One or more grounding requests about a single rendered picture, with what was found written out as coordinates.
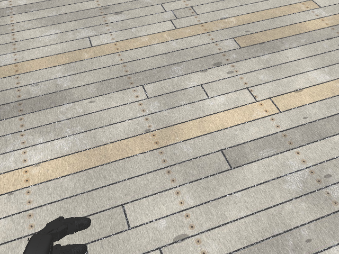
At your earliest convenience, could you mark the left robot hand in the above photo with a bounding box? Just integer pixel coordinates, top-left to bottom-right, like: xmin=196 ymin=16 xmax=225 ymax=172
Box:
xmin=23 ymin=216 xmax=91 ymax=254

